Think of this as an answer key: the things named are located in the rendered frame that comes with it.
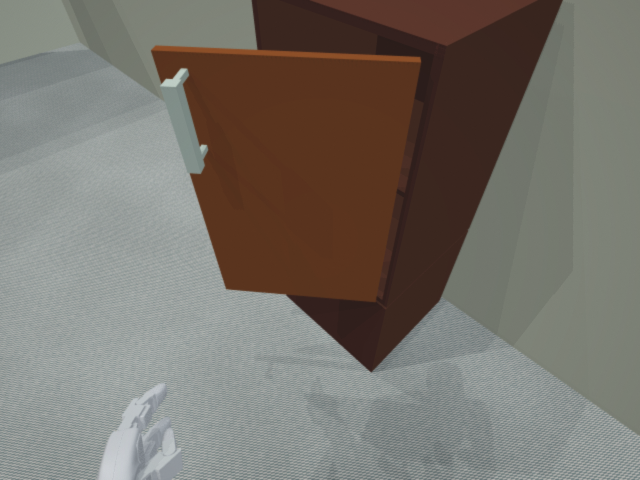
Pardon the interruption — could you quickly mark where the handle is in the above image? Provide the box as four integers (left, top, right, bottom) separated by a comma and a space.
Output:
160, 68, 208, 174

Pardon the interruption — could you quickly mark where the robot left hand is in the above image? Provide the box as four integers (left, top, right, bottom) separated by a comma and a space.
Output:
97, 383, 183, 480

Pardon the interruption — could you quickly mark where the cupboard door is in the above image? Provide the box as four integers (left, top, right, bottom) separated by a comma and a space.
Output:
151, 45, 421, 302

